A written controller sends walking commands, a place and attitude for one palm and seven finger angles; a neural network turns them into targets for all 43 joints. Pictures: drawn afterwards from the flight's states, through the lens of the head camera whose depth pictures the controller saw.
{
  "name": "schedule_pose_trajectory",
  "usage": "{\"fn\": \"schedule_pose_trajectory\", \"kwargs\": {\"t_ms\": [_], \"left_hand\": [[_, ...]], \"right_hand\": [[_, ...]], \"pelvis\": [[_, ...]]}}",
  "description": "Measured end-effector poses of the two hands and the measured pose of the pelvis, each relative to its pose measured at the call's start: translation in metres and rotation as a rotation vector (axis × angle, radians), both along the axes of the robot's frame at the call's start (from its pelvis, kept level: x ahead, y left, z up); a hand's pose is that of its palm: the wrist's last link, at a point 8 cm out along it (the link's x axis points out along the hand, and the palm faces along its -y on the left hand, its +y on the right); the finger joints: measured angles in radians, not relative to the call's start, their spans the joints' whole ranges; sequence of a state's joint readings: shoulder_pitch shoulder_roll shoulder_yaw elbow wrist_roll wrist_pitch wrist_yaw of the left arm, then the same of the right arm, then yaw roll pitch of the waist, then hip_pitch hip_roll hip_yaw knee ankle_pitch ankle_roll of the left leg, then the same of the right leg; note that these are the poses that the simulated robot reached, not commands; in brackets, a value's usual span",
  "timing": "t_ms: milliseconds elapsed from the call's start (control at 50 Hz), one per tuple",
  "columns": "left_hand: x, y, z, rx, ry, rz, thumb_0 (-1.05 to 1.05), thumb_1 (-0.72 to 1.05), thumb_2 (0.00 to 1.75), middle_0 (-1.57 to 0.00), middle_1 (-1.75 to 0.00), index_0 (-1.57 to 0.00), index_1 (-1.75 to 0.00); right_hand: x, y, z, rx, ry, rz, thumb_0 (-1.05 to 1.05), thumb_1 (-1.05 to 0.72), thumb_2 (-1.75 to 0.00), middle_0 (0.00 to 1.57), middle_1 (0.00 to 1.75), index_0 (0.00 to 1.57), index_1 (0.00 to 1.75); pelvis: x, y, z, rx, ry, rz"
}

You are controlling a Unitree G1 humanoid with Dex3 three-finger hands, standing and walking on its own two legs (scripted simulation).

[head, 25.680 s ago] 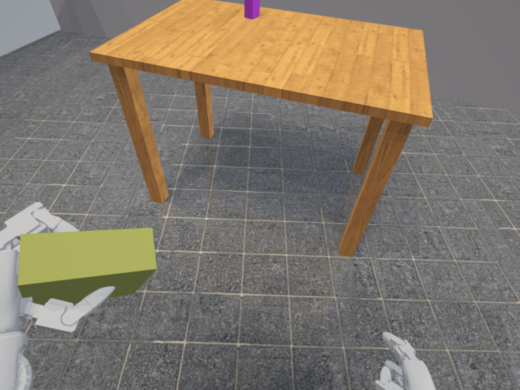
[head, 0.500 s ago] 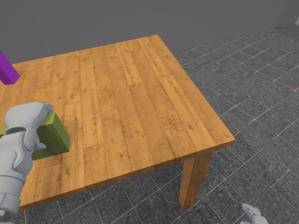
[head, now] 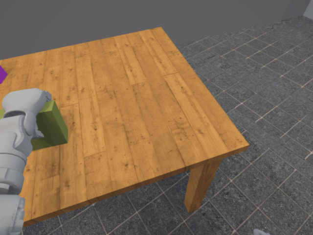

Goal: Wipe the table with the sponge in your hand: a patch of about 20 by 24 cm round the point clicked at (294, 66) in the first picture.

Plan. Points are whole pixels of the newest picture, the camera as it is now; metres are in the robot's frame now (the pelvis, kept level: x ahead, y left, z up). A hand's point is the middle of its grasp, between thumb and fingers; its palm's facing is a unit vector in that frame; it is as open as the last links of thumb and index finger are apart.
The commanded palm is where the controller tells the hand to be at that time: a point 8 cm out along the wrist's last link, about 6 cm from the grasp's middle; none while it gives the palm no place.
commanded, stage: wipe forward along the first lane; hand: left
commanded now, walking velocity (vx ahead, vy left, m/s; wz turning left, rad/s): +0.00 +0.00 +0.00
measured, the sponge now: (39, 132) +0.35 +0.36 +0.06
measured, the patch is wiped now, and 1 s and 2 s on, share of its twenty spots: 0.30 0.40 0.50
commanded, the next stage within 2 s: slide across to the middle lane in 0.20 s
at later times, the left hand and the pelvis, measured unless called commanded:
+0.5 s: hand (38, 107) +0.40 +0.37 +0.10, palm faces -0.16 +0.05 -0.99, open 9.2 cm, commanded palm +0.40 +0.34 +0.14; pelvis +0.02 +0.01 +0.00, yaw +0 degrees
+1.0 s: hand (58, 100) +0.43 +0.32 +0.10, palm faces -0.07 +0.01 -1.00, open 9.1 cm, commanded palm +0.41 +0.29 +0.15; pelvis +0.04 +0.02 +0.01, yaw +0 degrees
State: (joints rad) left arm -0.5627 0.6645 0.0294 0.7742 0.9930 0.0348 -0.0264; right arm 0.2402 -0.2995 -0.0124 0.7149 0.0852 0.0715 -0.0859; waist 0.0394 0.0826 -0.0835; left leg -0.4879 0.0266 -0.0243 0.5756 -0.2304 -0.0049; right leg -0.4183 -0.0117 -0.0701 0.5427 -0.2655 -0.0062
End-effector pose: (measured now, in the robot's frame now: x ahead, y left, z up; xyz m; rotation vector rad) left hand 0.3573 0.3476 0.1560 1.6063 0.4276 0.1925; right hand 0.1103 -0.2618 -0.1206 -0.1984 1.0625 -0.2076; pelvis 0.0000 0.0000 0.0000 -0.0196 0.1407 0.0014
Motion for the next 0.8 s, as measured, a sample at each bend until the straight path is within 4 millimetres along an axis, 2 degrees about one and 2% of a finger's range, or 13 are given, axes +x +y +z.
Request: {"fn": "schedule_pose_trajectory", "kwargs": {"t_ms": [360,520,640,800], "left_hand": [[0.031,0.014,-0.001,-0.01,0.008,0.011,0.02,-0.56,1.21,-0.88,-1.37,-0.88,-1.44],[0.036,0.007,0.001,0.01,-0.009,-0.023,0.02,-0.55,1.21,-0.87,-1.39,-0.87,-1.45],[0.04,-0.002,0.001,-0.015,-0.062,-0.035,0.01,-0.53,1.2,-0.85,-1.41,-0.85,-1.47],[0.05,-0.018,0.001,-0.019,-0.083,-0.026,0.01,-0.51,1.19,-0.83,-1.42,-0.84,-1.48]], "right_hand": [[0.005,0.0,0.003,-0.014,0.049,-0.022,0.01,-0.91,-0.9,0.2,0.3,0.2,0.3],[0.007,0.004,0.004,-0.013,0.063,-0.029,0.01,-0.91,-0.9,0.2,0.3,0.2,0.3],[0.022,0.015,0.006,0.003,0.043,-0.015,0.01,-0.91,-0.9,0.2,0.3,0.2,0.3],[0.059,0.031,0.013,0.033,-0.039,0.033,0.01,-0.91,-0.9,0.2,0.3,0.2,0.3]], "pelvis": [[0.015,0.006,0.001,-0.005,0.038,-0.01],[0.021,0.011,0.003,-0.006,0.026,-0.007],[0.027,0.014,0.005,-0.004,0.01,-0.002],[0.034,0.018,0.007,0.0,-0.003,0.006]]}}
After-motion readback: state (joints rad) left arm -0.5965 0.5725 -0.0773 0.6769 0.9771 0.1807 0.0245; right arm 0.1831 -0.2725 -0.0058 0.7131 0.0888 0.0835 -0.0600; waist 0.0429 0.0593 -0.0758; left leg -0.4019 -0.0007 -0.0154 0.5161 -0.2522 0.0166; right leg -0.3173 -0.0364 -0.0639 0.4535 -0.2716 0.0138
